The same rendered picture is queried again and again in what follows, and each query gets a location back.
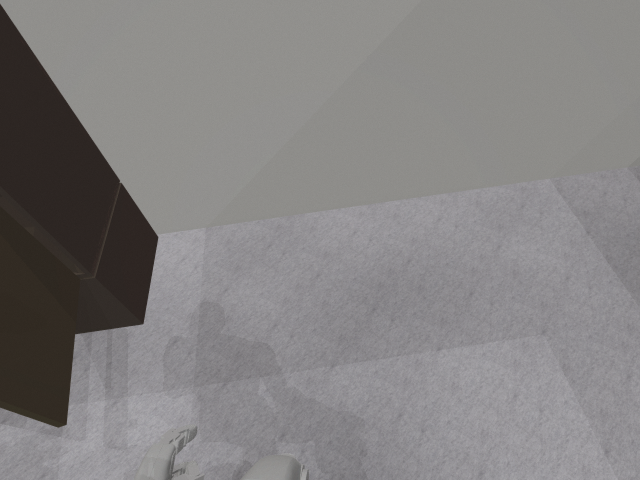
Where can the left robot thigh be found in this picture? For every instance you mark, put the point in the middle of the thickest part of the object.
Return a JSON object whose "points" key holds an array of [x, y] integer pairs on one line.
{"points": [[277, 467]]}

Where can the cupboard door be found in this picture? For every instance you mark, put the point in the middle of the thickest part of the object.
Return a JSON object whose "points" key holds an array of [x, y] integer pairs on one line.
{"points": [[38, 312]]}

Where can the robot left hand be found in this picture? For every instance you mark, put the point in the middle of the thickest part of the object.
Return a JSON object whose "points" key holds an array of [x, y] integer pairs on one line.
{"points": [[158, 463]]}

